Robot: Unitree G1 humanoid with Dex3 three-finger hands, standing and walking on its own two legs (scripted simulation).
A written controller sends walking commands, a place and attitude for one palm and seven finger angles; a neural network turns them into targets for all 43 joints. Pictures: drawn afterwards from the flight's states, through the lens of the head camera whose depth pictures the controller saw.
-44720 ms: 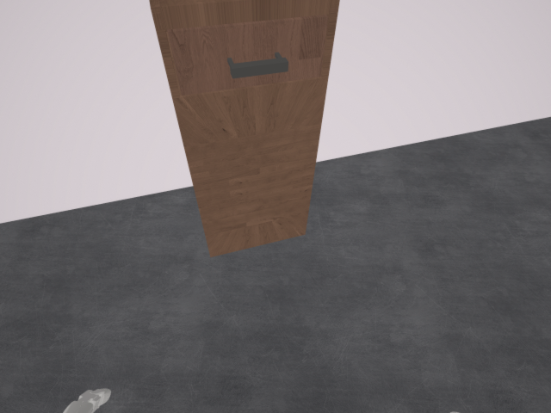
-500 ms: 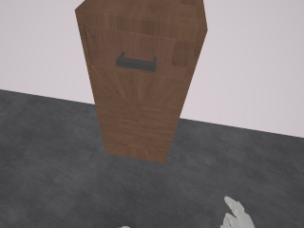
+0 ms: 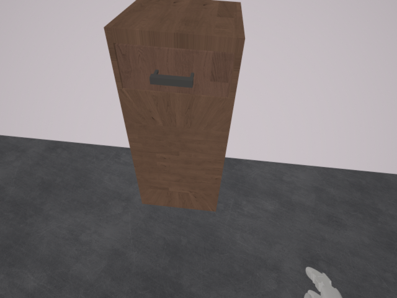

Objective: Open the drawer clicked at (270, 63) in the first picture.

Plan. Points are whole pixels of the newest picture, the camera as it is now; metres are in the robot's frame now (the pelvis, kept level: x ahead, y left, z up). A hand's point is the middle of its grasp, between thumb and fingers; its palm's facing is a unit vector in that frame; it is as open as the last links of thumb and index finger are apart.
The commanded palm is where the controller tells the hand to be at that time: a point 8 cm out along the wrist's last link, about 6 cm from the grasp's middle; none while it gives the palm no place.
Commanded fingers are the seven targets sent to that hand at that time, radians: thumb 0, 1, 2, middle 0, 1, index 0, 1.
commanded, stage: stop stepping back and stand still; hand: left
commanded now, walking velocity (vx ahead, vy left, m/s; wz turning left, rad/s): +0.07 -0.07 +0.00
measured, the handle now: (173, 77) +0.76 +0.15 +0.09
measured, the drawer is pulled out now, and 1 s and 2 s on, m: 0.00 0.00 0.00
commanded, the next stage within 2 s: let the arm hang, fingers relaxed in 0.62 s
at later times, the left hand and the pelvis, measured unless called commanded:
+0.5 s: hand out of the picture +0.11 +0.31 +0.27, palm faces +0.67 -0.70 -0.26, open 7.4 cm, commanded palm +0.02 +0.31 +0.28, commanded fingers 0.00 0.90 0.90 -0.20 -0.30 -0.20 -0.30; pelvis -0.09 +0.02 +0.00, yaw +3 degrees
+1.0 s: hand out of the picture +0.03 +0.24 -0.13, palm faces +0.08 -0.97 -0.23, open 7.4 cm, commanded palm none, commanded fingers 0.00 0.90 0.90 -0.20 -0.30 -0.20 -0.30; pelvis -0.06 +0.05 +0.00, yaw +4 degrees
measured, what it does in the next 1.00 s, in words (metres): steps on the spot: left foot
